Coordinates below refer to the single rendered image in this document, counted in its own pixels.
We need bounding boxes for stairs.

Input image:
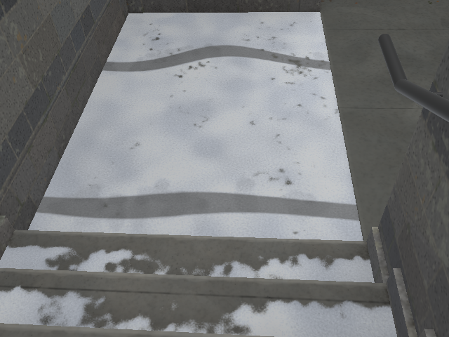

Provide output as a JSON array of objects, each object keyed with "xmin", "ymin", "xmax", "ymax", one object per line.
[{"xmin": 0, "ymin": 230, "xmax": 397, "ymax": 337}]

